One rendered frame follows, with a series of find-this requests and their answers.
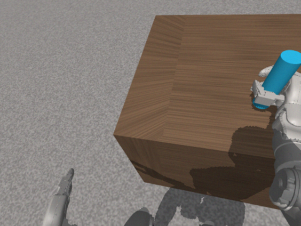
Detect right robot hand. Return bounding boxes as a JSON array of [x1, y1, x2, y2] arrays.
[[250, 65, 301, 110]]

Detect right robot arm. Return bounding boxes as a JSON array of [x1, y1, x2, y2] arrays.
[[269, 104, 301, 226]]

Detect left robot hand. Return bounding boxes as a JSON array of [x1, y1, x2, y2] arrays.
[[42, 168, 77, 226]]

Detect can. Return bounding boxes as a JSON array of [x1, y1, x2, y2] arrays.
[[253, 50, 301, 109]]

